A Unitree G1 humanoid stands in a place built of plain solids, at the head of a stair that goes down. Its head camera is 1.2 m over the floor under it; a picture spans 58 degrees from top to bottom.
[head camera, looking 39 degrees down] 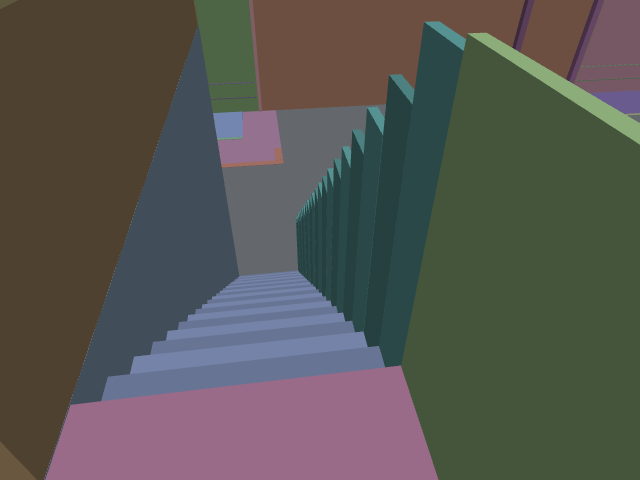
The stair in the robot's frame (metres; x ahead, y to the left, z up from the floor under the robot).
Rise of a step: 0.19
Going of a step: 0.23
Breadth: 1.02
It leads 8 degrees to the left of straight ahead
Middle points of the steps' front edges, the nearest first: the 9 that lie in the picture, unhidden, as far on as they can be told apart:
0.77 0.24 0.00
0.99 0.27 -0.19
1.22 0.31 -0.38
1.44 0.34 -0.57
1.67 0.37 -0.76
1.90 0.40 -0.95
2.12 0.43 -1.14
2.35 0.46 -1.33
2.57 0.49 -1.52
